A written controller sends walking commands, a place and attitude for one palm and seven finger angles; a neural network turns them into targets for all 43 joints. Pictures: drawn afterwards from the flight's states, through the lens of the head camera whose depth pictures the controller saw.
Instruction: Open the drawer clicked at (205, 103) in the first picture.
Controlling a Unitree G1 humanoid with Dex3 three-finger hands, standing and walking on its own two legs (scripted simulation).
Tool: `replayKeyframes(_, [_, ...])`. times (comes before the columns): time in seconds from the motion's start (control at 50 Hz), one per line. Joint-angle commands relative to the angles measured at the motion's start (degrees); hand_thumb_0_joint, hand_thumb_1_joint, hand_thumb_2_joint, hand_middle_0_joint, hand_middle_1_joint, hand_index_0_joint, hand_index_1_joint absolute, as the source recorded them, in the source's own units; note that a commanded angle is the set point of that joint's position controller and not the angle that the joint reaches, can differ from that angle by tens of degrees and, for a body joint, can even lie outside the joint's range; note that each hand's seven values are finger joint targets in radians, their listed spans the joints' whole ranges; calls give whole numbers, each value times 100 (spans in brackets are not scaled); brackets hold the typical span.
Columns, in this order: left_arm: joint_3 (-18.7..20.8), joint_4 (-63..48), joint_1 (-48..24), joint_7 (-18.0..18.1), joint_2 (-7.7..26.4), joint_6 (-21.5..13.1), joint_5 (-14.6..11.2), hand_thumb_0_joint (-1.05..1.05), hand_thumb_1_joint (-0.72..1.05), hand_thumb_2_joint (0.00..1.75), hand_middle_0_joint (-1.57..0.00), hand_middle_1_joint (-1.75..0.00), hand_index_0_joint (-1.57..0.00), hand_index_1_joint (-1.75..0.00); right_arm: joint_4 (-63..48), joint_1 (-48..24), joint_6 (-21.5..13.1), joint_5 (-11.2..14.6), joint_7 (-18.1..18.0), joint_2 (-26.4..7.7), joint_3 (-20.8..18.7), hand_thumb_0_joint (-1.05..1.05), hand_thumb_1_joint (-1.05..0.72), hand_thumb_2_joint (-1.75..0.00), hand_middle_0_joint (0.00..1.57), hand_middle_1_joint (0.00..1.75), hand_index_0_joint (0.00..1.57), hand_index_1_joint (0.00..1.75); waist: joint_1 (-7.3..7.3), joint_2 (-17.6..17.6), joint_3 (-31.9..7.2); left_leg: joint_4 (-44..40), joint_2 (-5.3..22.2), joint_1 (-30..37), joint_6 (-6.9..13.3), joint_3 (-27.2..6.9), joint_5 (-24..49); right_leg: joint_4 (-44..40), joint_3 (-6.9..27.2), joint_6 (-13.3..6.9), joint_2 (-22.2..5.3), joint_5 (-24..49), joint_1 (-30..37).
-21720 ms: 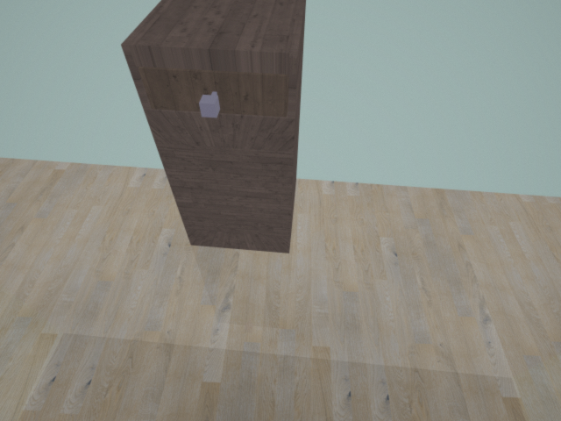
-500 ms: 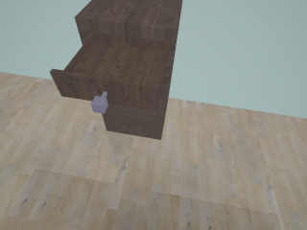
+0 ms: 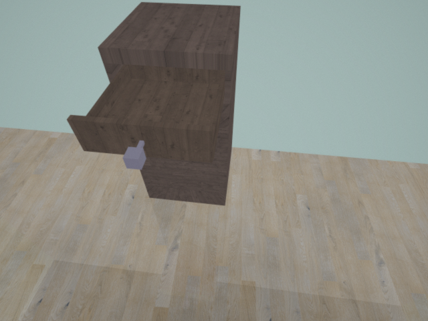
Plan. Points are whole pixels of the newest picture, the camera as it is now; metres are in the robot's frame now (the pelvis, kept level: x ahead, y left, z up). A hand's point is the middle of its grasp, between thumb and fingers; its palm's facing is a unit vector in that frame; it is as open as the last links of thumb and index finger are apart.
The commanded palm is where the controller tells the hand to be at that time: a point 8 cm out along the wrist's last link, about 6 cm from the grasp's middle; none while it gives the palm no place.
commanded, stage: let the arm hang, fingers relaxed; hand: left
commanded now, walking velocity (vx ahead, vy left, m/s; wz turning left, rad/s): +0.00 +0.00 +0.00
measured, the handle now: (137, 152) +0.52 +0.23 -0.02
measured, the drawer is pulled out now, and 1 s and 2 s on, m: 0.30 0.30 0.30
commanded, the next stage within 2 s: look to check the result in 0.14 s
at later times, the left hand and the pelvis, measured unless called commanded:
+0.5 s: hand out of the picture +0.00 +0.15 -0.17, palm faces +0.05 -0.98 -0.19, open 7.4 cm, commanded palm none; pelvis +0.01 -0.01 +0.00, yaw +0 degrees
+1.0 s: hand out of the picture +0.02 +0.15 -0.17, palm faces +0.04 -0.98 -0.20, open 7.3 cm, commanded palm none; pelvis +0.02 -0.02 +0.00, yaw +1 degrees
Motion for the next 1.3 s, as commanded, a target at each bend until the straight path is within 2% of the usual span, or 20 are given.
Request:
replayKeyframes(0.0, [118, -106, 438, 45, 619, -43, -19, 0, 90, 90, -20, -30, -20, -30, -47, 608, -52, -6, -43, -464, -120, 0, -90, -90, 20, 30, 20, 30, 48, 42, 484, -686, 552, -639, 182, -526, -117, -580, 536, -135, -492, -319, 85])
replayKeyframes(0.16, [124, -104, 436, 52, 617, -68, -25, 0, 90, 90, -20, -30, -20, -30, -52, 605, -22, 4, -41, -483, -136, 0, -90, -90, 20, 30, 20, 30, 23, -102, 422, -552, 515, -417, 152, -444, 16, -698, 605, -161, -514, -478, -32])
replayKeyframes(0.2, [126, -115, 386, 48, 626, -66, -34, 0, 90, 90, -20, -30, -20, -30, -20, 653, -30, -12, -44, -484, -122, 0, -90, -90, 20, 30, 20, 30, 9, 22, 373, -581, 534, -439, 152, -446, 83, -670, 587, -166, -514, -365, 69])
replayKeyframes(0.26, [127, -92, 422, 52, 615, -75, -34, 0, 90, 90, -20, -30, -20, -30, -33, 591, -25, 5, -47, -499, -137, 0, -90, -90, 20, 30, 20, 30, 30, -87, 372, -561, 535, -384, 138, -438, 98, -702, 595, -169, -511, -366, 53])
replayKeyframes(0.32, [130, -86, 386, 45, 650, -68, -40, 0, 90, 90, -20, -30, -20, -30, -7, 615, -22, -8, -44, -494, -128, 0, -90, -90, 20, 30, 20, 30, 26, 2, 383, -571, 511, -443, 131, -428, 50, -739, 612, -169, -528, -444, 106])
replayKeyframes(0.36, [135, -84, 402, 54, 637, -76, -32, 0, 90, 90, -20, -30, -20, -30, -19, 601, -15, 3, -45, -503, -140, 0, -90, -90, 20, 30, 20, 30, 25, -71, 381, -534, 518, -366, 121, -412, 92, -759, 610, -171, -519, -460, 41])
replayKeyframes(0.42, [140, -87, 359, 50, 641, -82, -44, 0, 90, 90, -20, -30, -20, -30, -1, 636, -26, -10, -51, -493, -131, 0, -90, -90, 20, 30, 20, 30, 9, -25, 289, -541, 522, -373, 117, -412, 203, -745, 610, -183, -535, -315, 185])
replayKeyframes(0.6, [134, -74, 317, 56, 643, -86, -42, 0, 90, 90, -20, -30, -20, -30, 6, 553, -18, -3, -58, -489, -143, 0, -90, -90, 20, 30, 20, 30, 20, -2, 373, -540, 534, -332, 94, -404, 305, -750, 577, -178, -536, -143, 184])
replayKeyframes(0.66, [142, -79, 323, 61, 647, -100, -39, 0, 90, 90, -20, -30, -20, -30, -7, 528, -18, 8, -59, -533, -155, 0, -90, -90, 20, 30, 20, 30, 18, -109, 310, -521, 549, -232, 84, -382, 363, -761, 581, -180, -534, -63, 180])
replayKeyframes(0.7, [137, -82, 300, 57, 665, -103, -46, 0, 90, 90, -20, -30, -20, -30, 8, 526, -20, -4, -59, -523, -149, 0, -90, -90, 20, 30, 20, 30, 11, 3, 279, -528, 548, -236, 82, -374, 408, -752, 580, -179, -550, 47, 263])
replayKeyframes(0.84, [147, -91, 259, 54, 701, -103, -49, 0, 90, 90, -20, -30, -20, -30, 8, 458, -18, 0, -59, -561, -158, 0, -90, -90, 20, 30, 20, 30, 21, -142, 314, -557, 539, -252, 70, -374, 345, -798, 582, -167, -554, -1, 305])
replayKeyframes(0.88, [138, -91, 256, 60, 686, -104, -48, 0, 90, 90, -20, -30, -20, -30, 13, 458, -12, -7, -61, -556, -158, 0, -90, -90, 20, 30, 20, 30, 9, -18, 329, -551, 558, -192, 73, -377, 350, -818, 587, -174, -534, -65, 222])
replayKeyframes(0.96, [142, -98, 249, 61, 686, -111, -46, 0, 90, 90, -20, -30, -20, -30, 1, 395, -28, 5, -70, -583, -164, 0, -90, -90, 20, 30, 20, 30, 26, -45, 286, -574, 581, -149, 63, -392, 497, -732, 556, -180, -518, 231, 273])
replayKeyframes(1.0, [140, -92, 209, 56, 692, -104, -50, 0, 90, 90, -20, -30, -20, -30, 22, 421, -37, -6, -71, -581, -152, 0, -90, -90, 20, 30, 20, 30, 21, 68, 262, -610, 593, -192, 71, -402, 522, -707, 540, -179, -530, 269, 357])
replayKeyframes(1.08, [147, -84, 201, 56, 734, -115, -51, 0, 90, 90, -20, -30, -20, -30, 8, 407, -50, 10, -77, -614, -152, 0, -90, -90, 20, 30, 20, 30, 21, -89, 140, -600, 612, -115, 67, -402, 676, -657, 494, -171, -551, 549, 469])
replayKeyframes(1.12, [152, -82, 198, 56, 735, -119, -55, 0, 90, 90, -20, -30, -20, -30, 17, 384, -51, 5, -80, -618, -155, 0, -90, -90, 20, 30, 20, 30, 27, 3, 150, -609, 598, -123, 55, -384, 664, -660, 514, -175, -556, 580, 488])
replayKeyframes(1.26, [146, -89, 191, 59, 736, -118, -46, 0, 90, 90, -20, -30, -20, -30, 9, 346, -36, 10, -72, -646, -162, 0, -90, -90, 20, 30, 20, 30, 26, -54, 233, -624, 599, -67, 56, -397, 563, -734, 520, -171, -540, 318, 341])
replayKeyframes(1.28, [142, -78, 163, 53, 735, -109, -49, 0, 90, 90, -20, -30, -20, -30, 26, 352, -35, -2, -72, -631, -152, 0, -90, -90, 20, 30, 20, 30, 21, 19, 255, -631, 603, -101, 59, -399, 553, -732, 504, -164, -546, 291, 358])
